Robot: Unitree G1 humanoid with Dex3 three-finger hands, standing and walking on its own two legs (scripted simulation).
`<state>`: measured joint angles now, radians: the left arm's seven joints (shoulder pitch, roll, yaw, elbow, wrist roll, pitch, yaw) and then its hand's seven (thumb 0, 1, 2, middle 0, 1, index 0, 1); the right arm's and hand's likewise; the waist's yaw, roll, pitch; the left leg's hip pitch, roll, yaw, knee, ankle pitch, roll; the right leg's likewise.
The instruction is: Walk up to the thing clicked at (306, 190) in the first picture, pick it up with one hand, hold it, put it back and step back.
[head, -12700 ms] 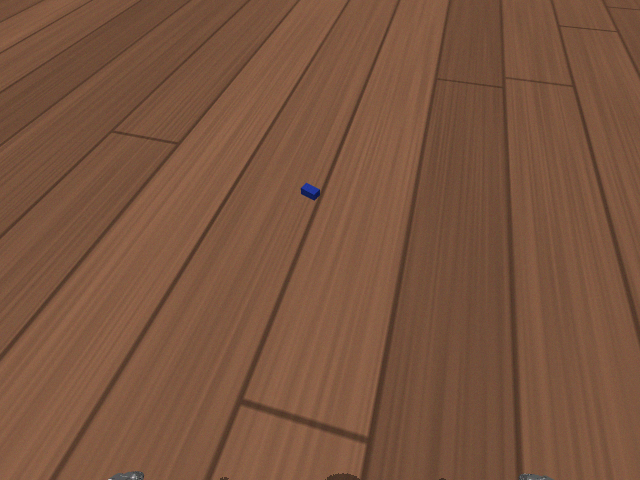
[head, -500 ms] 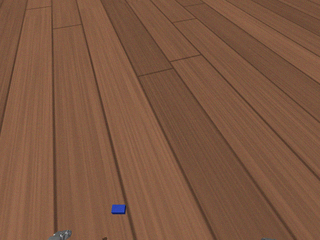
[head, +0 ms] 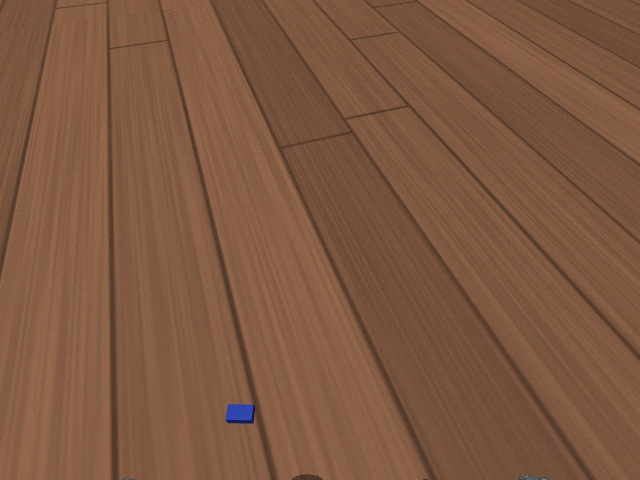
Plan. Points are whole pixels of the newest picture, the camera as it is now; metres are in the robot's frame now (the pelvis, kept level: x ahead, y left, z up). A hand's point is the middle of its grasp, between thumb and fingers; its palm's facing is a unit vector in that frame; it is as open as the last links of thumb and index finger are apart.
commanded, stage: walk up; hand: left
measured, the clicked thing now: (240, 413) +0.38 +0.26 -0.76
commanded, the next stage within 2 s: stand in 0.16 s
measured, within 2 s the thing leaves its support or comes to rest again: neither
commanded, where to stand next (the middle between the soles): +0.04 +0.00 m, yaw +1 degrees
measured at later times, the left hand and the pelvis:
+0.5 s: hand out of the picture +0.07 +0.26 -0.16, palm faces -0.02 -0.94 -0.34, open 7.4 cm; pelvis +0.01 +0.00 +0.00, yaw +1 degrees
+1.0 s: hand out of the picture +0.08 +0.26 -0.16, palm faces -0.01 -0.94 -0.35, open 7.4 cm; pelvis +0.01 +0.00 +0.00, yaw +1 degrees
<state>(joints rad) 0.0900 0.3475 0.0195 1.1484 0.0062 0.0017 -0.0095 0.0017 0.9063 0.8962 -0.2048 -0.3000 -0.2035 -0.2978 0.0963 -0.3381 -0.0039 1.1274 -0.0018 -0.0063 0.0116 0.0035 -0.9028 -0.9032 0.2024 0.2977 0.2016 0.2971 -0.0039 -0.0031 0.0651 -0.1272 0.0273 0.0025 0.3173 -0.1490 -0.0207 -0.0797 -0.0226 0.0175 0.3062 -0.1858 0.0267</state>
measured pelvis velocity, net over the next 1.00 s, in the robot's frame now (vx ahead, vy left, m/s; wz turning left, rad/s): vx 0.01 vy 0.00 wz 0.01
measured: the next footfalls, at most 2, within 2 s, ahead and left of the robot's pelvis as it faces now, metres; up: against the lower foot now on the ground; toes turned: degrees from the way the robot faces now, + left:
none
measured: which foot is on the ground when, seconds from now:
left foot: down 0.00-1.00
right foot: down 0.00-1.00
